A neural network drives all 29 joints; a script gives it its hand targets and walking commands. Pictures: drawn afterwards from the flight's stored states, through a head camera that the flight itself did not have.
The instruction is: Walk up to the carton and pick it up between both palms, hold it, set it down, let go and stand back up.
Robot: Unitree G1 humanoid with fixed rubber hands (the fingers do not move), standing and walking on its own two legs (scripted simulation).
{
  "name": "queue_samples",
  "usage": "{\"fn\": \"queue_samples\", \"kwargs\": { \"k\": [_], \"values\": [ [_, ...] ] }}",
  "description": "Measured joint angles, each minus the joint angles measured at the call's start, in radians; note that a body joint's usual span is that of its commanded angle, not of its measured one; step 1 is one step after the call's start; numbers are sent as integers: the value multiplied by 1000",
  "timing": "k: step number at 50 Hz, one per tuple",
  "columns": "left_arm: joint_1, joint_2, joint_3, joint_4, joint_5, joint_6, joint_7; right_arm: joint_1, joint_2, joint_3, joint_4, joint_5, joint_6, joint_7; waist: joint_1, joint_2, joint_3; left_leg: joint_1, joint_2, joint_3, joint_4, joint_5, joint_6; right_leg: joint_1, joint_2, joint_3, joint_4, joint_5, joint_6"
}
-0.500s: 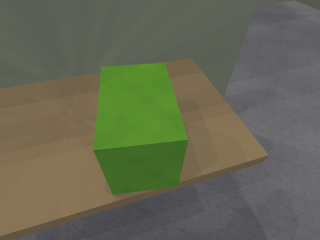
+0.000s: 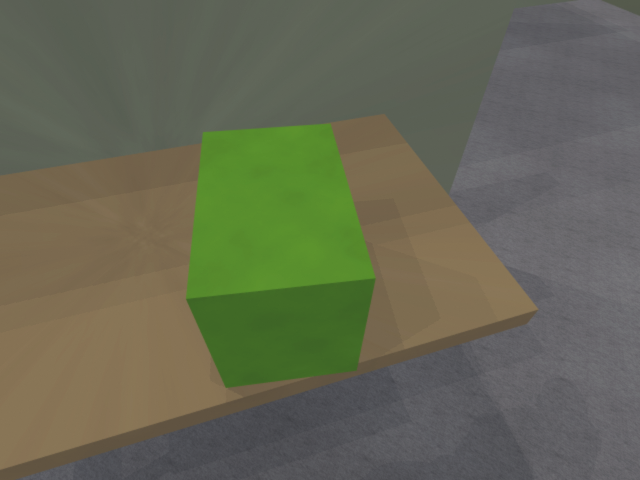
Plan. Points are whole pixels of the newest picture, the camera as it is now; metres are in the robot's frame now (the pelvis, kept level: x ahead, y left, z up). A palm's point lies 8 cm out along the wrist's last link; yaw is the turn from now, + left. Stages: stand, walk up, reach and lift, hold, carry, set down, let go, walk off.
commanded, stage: stand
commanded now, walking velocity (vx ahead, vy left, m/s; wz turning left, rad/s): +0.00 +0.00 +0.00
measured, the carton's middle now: (279, 251) +0.43 +0.06 +0.04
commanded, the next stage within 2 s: none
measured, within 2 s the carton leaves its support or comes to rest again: neither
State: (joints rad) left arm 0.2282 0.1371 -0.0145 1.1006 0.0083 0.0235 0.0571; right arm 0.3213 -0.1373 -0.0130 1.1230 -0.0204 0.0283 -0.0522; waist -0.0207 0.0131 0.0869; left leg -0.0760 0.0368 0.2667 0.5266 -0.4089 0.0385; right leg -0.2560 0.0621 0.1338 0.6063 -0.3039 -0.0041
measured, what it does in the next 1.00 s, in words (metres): stands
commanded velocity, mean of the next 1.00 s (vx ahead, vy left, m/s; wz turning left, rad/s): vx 0.00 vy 0.00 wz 0.00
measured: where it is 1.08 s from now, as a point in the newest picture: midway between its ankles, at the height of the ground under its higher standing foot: outside the picture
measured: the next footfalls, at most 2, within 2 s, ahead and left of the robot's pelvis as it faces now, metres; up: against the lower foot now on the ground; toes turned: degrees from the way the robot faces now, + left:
none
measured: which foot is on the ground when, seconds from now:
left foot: down 0.00-1.00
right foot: down 0.00-1.00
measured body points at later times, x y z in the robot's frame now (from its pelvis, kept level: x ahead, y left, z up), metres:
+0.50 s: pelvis +0.00 +0.00 +0.00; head +0.03 -0.01 +0.45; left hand +0.03 +0.22 -0.16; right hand -0.03 -0.22 -0.16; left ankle -0.07 +0.07 -0.73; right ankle +0.01 -0.12 -0.73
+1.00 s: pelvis +0.01 +0.00 +0.00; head +0.03 -0.01 +0.45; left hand +0.03 +0.22 -0.16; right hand -0.03 -0.22 -0.16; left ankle -0.07 +0.07 -0.73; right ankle +0.01 -0.12 -0.73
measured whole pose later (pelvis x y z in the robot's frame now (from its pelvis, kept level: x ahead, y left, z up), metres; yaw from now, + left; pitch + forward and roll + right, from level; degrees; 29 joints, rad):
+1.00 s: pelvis +0.01 +0.00 +0.00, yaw +0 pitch -2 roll +0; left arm 0.23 0.14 -0.01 1.10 0.01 0.02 0.06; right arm 0.32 -0.13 -0.02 1.12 -0.02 0.03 -0.05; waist -0.02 0.01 0.08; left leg -0.07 0.04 0.26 0.53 -0.43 0.03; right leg -0.25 0.06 0.13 0.62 -0.32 -0.01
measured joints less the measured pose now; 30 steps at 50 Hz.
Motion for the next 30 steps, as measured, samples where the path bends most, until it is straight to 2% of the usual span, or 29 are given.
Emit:
{"fn": "queue_samples", "kwargs": {
  "k": [30],
  "values": [
    [-4, 3, 0, 0, -1, -5, 2, -3, 1, -1, -1, 0, -1, 0, 1, -3, -8, -3, 0, -1, -5, -4, -1, -3, 0, -2, -3, -5, 0]
  ]
}}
